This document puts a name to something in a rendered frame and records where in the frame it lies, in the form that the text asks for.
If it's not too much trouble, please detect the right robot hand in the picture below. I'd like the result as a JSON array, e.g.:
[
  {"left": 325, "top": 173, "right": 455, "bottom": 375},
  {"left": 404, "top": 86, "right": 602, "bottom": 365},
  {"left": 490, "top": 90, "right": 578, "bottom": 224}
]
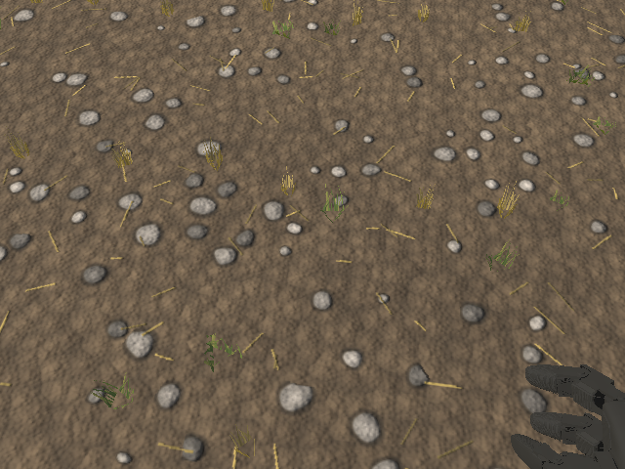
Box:
[{"left": 511, "top": 364, "right": 625, "bottom": 469}]

